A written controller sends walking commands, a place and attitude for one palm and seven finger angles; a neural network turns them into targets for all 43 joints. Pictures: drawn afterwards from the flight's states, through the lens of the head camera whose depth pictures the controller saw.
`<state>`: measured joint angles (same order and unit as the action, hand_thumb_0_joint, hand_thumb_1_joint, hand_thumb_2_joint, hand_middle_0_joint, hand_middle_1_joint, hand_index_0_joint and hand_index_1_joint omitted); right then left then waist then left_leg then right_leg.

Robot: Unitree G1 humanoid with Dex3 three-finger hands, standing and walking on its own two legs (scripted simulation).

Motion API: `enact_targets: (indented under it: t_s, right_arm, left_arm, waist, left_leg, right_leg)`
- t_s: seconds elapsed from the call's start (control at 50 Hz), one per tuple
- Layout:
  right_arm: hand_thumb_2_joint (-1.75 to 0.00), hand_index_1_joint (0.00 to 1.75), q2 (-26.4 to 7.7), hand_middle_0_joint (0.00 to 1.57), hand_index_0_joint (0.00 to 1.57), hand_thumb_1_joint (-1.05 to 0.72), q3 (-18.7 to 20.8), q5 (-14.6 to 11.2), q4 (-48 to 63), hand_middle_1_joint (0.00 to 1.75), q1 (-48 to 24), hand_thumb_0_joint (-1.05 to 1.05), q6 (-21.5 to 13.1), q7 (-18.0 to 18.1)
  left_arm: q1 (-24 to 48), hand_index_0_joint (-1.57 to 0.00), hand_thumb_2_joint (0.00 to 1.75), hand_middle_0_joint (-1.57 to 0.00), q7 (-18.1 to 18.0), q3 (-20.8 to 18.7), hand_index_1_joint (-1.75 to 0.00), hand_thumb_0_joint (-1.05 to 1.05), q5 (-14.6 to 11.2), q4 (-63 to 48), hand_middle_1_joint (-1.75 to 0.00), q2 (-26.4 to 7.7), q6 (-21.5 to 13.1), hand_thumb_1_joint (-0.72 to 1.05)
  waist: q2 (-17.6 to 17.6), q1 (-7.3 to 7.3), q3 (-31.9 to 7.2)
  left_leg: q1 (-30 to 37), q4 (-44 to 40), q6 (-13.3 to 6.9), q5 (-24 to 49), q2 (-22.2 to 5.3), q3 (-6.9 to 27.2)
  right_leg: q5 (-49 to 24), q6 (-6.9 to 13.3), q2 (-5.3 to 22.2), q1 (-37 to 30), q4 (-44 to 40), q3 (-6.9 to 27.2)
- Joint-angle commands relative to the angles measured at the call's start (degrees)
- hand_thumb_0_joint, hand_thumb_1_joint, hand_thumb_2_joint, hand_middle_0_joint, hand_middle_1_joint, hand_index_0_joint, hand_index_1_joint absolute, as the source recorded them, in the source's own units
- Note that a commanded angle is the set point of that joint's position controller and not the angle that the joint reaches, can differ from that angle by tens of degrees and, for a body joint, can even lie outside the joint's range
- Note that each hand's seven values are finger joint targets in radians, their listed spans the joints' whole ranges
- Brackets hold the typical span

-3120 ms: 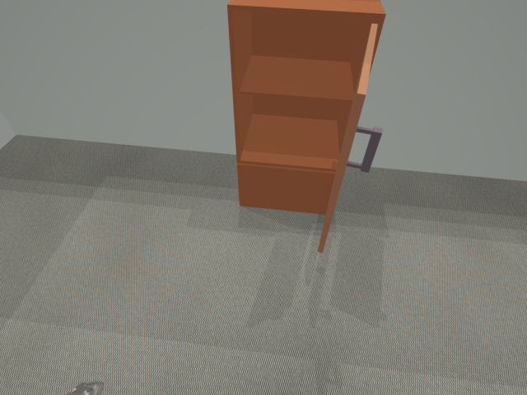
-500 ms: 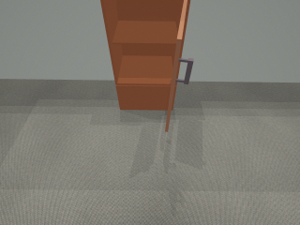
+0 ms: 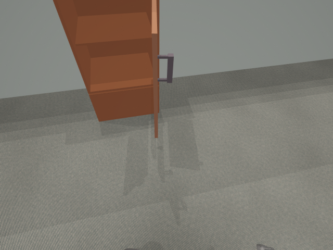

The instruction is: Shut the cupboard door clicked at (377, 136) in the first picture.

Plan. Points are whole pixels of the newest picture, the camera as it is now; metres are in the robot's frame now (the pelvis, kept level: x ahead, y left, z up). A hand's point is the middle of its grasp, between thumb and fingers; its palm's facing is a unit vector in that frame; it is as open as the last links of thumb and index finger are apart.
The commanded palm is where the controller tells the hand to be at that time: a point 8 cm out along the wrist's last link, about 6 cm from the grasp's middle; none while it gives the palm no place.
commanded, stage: walk around to get in front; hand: left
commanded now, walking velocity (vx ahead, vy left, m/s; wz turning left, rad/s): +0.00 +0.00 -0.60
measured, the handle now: (165, 68) +0.75 +0.09 -0.03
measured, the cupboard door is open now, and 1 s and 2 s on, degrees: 80 80 80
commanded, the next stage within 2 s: none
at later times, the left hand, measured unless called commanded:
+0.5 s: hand (105, 238) +0.16 +0.19 -0.17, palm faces -0.36 -0.91 -0.20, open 7.4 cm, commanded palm none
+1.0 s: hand (115, 222) +0.20 +0.17 -0.17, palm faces -0.58 -0.80 -0.18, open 7.4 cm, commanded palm none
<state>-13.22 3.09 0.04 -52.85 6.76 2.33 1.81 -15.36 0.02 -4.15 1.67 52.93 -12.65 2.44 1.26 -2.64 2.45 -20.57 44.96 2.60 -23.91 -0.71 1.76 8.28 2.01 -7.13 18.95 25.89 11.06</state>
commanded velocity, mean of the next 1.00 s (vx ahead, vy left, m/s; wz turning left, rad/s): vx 0.04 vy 0.00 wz -0.60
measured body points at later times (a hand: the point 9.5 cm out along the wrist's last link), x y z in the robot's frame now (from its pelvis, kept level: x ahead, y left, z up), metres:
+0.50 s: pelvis -0.01 +0.03 +0.00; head +0.03 +0.03 +0.44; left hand +0.18 +0.23 -0.15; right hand -0.09 -0.21 -0.14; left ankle -0.02 +0.13 -0.74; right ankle -0.06 -0.10 -0.71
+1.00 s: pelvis +0.01 +0.06 +0.00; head +0.04 +0.08 +0.45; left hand +0.23 +0.21 -0.16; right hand -0.09 -0.18 -0.12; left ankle +0.08 +0.13 -0.74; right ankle -0.09 -0.04 -0.66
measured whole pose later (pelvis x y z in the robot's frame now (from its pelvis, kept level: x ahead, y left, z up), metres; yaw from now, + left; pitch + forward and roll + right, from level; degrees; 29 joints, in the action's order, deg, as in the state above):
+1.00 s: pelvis +0.01 +0.06 +0.00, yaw -38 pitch -1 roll -2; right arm -10.2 0.6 1.4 -50.8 14.0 -0.3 1.2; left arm -11.1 2.1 -5.9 2.0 52.2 -14.9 4.6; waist 2.7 0.6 1.9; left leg -15.9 32.5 -1.4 -16.1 -5.7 -9.0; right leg 23.5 -2.0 -1.8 27.6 62.1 1.1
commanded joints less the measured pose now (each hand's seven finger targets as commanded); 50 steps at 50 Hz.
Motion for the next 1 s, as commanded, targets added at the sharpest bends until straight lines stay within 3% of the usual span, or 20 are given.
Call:
enact_targets:
  t_s: [0.0, 0.02, 0.06, 0.08, 0.12, 0.16, 0.26, 0.36, 0.48, 0.5, 0.52, 0.54, 0.62, 0.76, 0.82, 0.84, 0.86, 0.88, 0.92, 0.98]
  right_arm:
    - [-0.9, 0.3, -5.03, 0.2, 0.2, -0.9, 1.19, -0.29, 3.8, 0.3, 6.44, 0.0, -2.62, 0.77]
    - [-0.9, 0.3, -6.4, 0.2, 0.2, -0.9, 1.42, -0.25, 3.15, 0.3, 9.34, 0.0, -3.08, 1.04]
    - [-0.9, 0.3, -14.68, 0.2, 0.2, -0.9, 2.77, 0.51, 5.74, 0.3, 6.63, 0.0, -2.95, 0.91]
    - [-0.9, 0.3, -12.85, 0.2, 0.2, -0.9, 2.21, 0.85, 6.05, 0.3, 3.58, 0.0, -2.99, 1.05]
    - [-0.9, 0.3, -8.96, 0.2, 0.2, -0.9, 0.78, 1.25, 7.26, 0.3, -1.2, 0.0, -3.26, 0.94]
    - [-0.9, 0.3, -7.7, 0.2, 0.2, -0.9, 0.43, 1.01, 7.08, 0.3, -0.62, 0.0, -3.64, 0.85]
    - [-0.9, 0.3, -8.73, 0.2, 0.2, -0.9, 1.33, 1.07, 3.69, 0.3, 9.97, 0.0, -3.74, 0.82]
    - [-0.9, 0.3, -9.93, 0.2, 0.2, -0.9, 2.25, 1.31, 1.85, 0.3, 12.05, 0.0, -3.4, 0.41]
    - [-0.9, 0.3, -10.98, 0.2, 0.2, -0.9, 2.91, 1.21, 1.01, 0.3, 10.92, 0.0, -3.02, -0.4]
    - [-0.9, 0.3, -9.52, 0.2, 0.2, -0.9, 2.51, 0.68, 1.45, 0.3, 11.96, 0.0, -2.91, -0.81]
    - [-0.9, 0.3, -4.59, 0.2, 0.2, -0.9, 1.01, 0.63, 4.14, 0.3, 10.93, 0.0, -2.69, -1.1]
    - [-0.9, 0.3, -5.82, 0.2, 0.2, -0.9, 1.03, 0.69, 5.6, 0.3, 7.85, 0.0, -1.96, -0.21]
    - [-0.9, 0.3, -5.57, 0.2, 0.2, -0.9, 1.14, 0.97, 3.81, 0.3, 6.32, 0.0, -0.96, -0.17]
    - [-0.9, 0.3, -4.23, 0.2, 0.2, -0.9, 1.13, 0.58, 4.64, 0.3, 8.51, 0.0, -1.34, -0.35]
    - [-0.9, 0.3, -4.8, 0.2, 0.2, -0.9, 1.17, 0.4, 3.42, 0.3, 14.33, 0.0, -2.3, 0.13]
    - [-0.9, 0.3, -7.57, 0.2, 0.2, -0.9, 1.54, 0.61, 3.24, 0.3, 15.71, 0.0, -2.98, 0.42]
    - [-0.9, 0.3, -13.57, 0.2, 0.2, -0.9, 2.53, 1.28, 4.19, 0.3, 15.3, 0.0, -3.1, 0.2]
    - [-0.9, 0.3, -14.96, 0.2, 0.2, -0.9, 2.53, 1.59, 4.28, 0.3, 14.23, 0.0, -3.2, 0.32]
    - [-0.9, 0.3, -10.48, 0.2, 0.2, -0.9, 1.21, 1.76, 5.28, 0.3, 9.01, 0.0, -3.79, 0.38]
    - [-0.9, 0.3, -7.8, 0.2, 0.2, -0.9, 1.07, 1.53, 4.64, 0.3, 8.06, 0.0, -4.57, 0.36]
  left_arm:
    - [2.29, -0.2, 0.9, -0.2, -0.68, -2.92, -0.3, 0.0, -0.24, -5.05, -0.3, -12.33, -0.46, 0.9]
    - [3.52, -0.2, 0.9, -0.2, -0.46, -2.58, -0.3, 0.0, -0.58, -5.87, -0.3, -11.23, -0.36, 0.9]
    - [2.71, -0.2, 0.9, -0.2, 0.58, -2.01, -0.3, 0.0, -0.66, -7.81, -0.3, -6.65, -0.29, 0.9]
    - [3.83, -0.2, 0.9, -0.2, 0.56, -2.86, -0.3, 0.0, 0.27, -6.89, -0.3, -9.33, 0.03, 0.9]
    - [1.42, -0.2, 0.9, -0.2, 1.67, -3.37, -0.3, 0.0, 0.46, -4.9, -0.3, -8.85, 0.37, 0.9]
    - [0.7, -0.2, 0.9, -0.2, 2.2, -2.6, -0.3, 0.0, 0.18, -4.34, -0.3, -7.44, 0.74, 0.9]
    - [7.66, -0.2, 0.9, -0.2, 2.26, -1.48, -0.3, 0.0, -0.25, -6.22, -0.3, -5.92, 0.8, 0.9]
    - [11.21, -0.2, 0.9, -0.2, 2.35, -0.86, -0.3, 0.0, -0.32, -6.77, -0.3, -5.02, 0.69, 0.9]
    - [6.27, -0.2, 0.9, -0.2, 1.82, -1.22, -0.3, 0.0, -0.32, -5.7, -0.3, -5.97, -0.82, 0.9]
    - [1.43, -0.2, 0.9, -0.2, 1.29, -1.81, -0.3, 0.0, -0.05, -4.37, -0.3, -9.66, -1.68, 0.9]
    - [-2.51, -0.2, 0.9, -0.2, 0.18, -3.09, -0.3, 0.0, 0.07, -3.23, -0.3, -16.21, -2.32, 0.9]
    - [-4.49, -0.2, 0.9, -0.2, -0.5, -3.1, -0.3, 0.0, -1.22, -2.82, -0.3, -16.77, -1.83, 0.9]
    - [6.71, -0.2, 0.9, -0.2, -1.24, -2.21, -0.3, 0.0, -0.51, -5.84, -0.3, -11.86, -1.18, 0.9]
    - [8.44, -0.2, 0.9, -0.2, -0.32, -2.6, -0.3, 0.0, 0.07, -6.6, -0.3, -12.96, -0.57, 0.9]
    - [10.6, -0.2, 0.9, -0.2, -0.19, -2.6, -0.3, 0.0, -0.52, -7.4, -0.3, -11.87, -0.06, 0.9]
    - [9.73, -0.2, 0.9, -0.2, -0.03, -2.07, -0.3, 0.0, -0.95, -8.2, -0.3, -8.9, 0.3, 0.9]
    - [6.97, -0.2, 0.9, -0.2, 0.68, -1.41, -0.3, 0.0, -1.22, -9.05, -0.3, -5.04, 0.57, 0.9]
    - [7.42, -0.2, 0.9, -0.2, 0.84, -1.83, -0.3, 0.0, -0.35, -9.0, -0.3, -6.01, 0.74, 0.9]
    - [7.95, -0.2, 0.9, -0.2, 2.26, -3.06, -0.3, 0.0, 0.4, -7.33, -0.3, -7.6, 0.27, 0.9]
    - [5.44, -0.2, 0.9, -0.2, 3.35, -2.56, -0.3, 0.0, 0.36, -5.64, -0.3, -4.95, 0.25, 0.9]
  waist:
    - [7.37, 3.31, -8.62]
    - [4.66, 4.79, -8.66]
    - [-18.08, 3.69, -4.41]
    - [-15.77, 3.55, -1.3]
    - [-7.91, -0.13, 1.17]
    - [-8.6, -0.03, 0.35]
    - [-9.07, 4.64, -0.55]
    - [-12.11, 6.04, -1.84]
    - [-9.58, 2.63, -4.96]
    - [-2.75, 0.44, -8.5]
    - [15.09, -0.81, -10.19]
    - [10.35, -2.08, -10.94]
    - [6.56, 2.55, -4.06]
    - [8.04, 3.48, -2.88]
    - [8.25, 6.39, -5.23]
    - [-0.7, 6.68, -6.17]
    - [-20.07, 5.86, -5.64]
    - [-21.1, 6.41, -4.33]
    - [-11.01, 4.02, 0.73]
    - [-10.47, 3.21, 0.56]
  left_leg:
    - [9.26, -17.04, -1.21, 5.5, 1.34, -0.66]
    - [17.65, -22.82, -2.2, 8.36, -0.92, 0.65]
    - [18.28, -34.1, -9.57, 4.45, -24.99, 22.76]
    - [10.78, -33.67, -11.47, 8.31, -25.9, 22.59]
    - [5.42, -30.97, -10.39, 14.25, -17.88, 8.93]
    - [7.64, -28.83, -9.46, 20.91, -14.43, 2.1]
    - [18.95, -25.72, -11.0, 34.95, -16.63, 0.51]
    - [19.99, -22.98, -10.81, 41.02, -18.38, -4.28]
    - [13.69, -11.38, -5.45, 38.18, -18.79, -10.85]
    - [4.8, -0.25, -1.94, 30.86, -17.16, -13.48]
    - [-13.06, 13.69, 1.71, -6.92, -8.14, -15.09]
    - [-14.3, 20.43, 1.57, -12.86, -6.91, -6.06]
    - [-11.23, 19.35, 2.45, -2.7, -7.82, -3.41]
    - [-0.49, 1.19, 1.78, 0.04, -3.26, -6.29]
    - [9.67, -14.62, 1.23, 8.83, -2.22, -7.39]
    - [15.43, -23.35, -0.71, 8.86, -7.63, -0.64]
    - [17.86, -30.88, -5.13, 4.77, -22.5, 15.49]
    - [12.23, -34.95, -8.54, -4.95, -29.04, 21.95]
    - [5.55, -36.72, -7.63, -15.33, -22.8, 14.36]
    - [8.7, -35.09, -6.19, -7.95, -18.55, 1.7]
  right_leg:
    - [-9.09, 4.93, 13.5, -3.46, -3.79, 18.14]
    - [-3.22, 2.26, 10.23, 3.63, -0.89, 15.08]
    - [22.25, -3.99, -0.01, 19.48, 24.26, -3.64]
    - [21.17, -5.52, 3.94, 18.74, 34.39, -3.64]
    - [14.25, -5.98, 5.5, 15.43, 45.31, -5.9]
    - [11.59, -6.54, 6.66, 15.95, 46.35, -7.92]
    - [13.78, -7.36, 8.61, 17.51, 36.34, -10.93]
    - [15.75, -6.3, 9.51, 11.51, 24.82, -14.21]
    - [5.77, -2.79, 7.9, -6.08, 3.4, -16.75]
    - [-4.56, -0.36, 13.27, -19.25, -2.6, -10.69]
    - [-28.16, 6.03, 28.56, -29.18, -3.7, 9.41]
    - [-38.57, 10.7, 31.76, -24.94, -1.87, 9.71]
    - [-20.64, 8.88, 22.64, -11.15, -3.99, 2.18]
    - [-8.77, 7.63, 18.72, -1.74, -4.11, 6.16]
    - [-7.57, 3.92, 15.37, 1.52, 1.44, 5.71]
    - [-0.65, 0.98, 10.48, 6.78, 8.17, 2.74]
    - [21.28, -2.91, 2.51, 15.81, 22.65, -6.39]
    - [25.53, -4.02, 4.67, 17.01, 34.87, -7.22]
    - [17.47, -3.88, 7.54, 16.22, 42.69, -8.4]
    - [10.46, -4.59, 9.18, 17.4, 43.84, -11.44]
